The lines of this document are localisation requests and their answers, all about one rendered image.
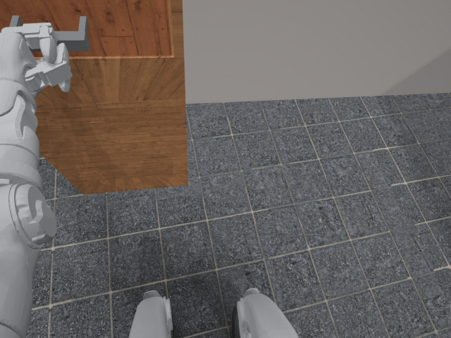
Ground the robot left hand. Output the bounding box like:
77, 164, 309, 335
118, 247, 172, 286
0, 23, 73, 99

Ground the left robot upper arm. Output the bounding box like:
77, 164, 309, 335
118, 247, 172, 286
0, 183, 57, 338

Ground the left robot forearm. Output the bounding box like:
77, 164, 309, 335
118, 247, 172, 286
0, 80, 42, 192

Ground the cabinet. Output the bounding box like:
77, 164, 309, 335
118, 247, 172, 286
35, 0, 188, 195

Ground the handle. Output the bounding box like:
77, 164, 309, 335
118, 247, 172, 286
9, 15, 89, 51

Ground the robot left thigh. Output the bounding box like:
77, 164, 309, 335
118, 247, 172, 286
129, 296, 173, 338

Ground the robot right shin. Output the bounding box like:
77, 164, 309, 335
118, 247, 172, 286
239, 288, 259, 338

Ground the drawer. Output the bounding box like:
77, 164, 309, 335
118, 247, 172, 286
0, 0, 172, 57

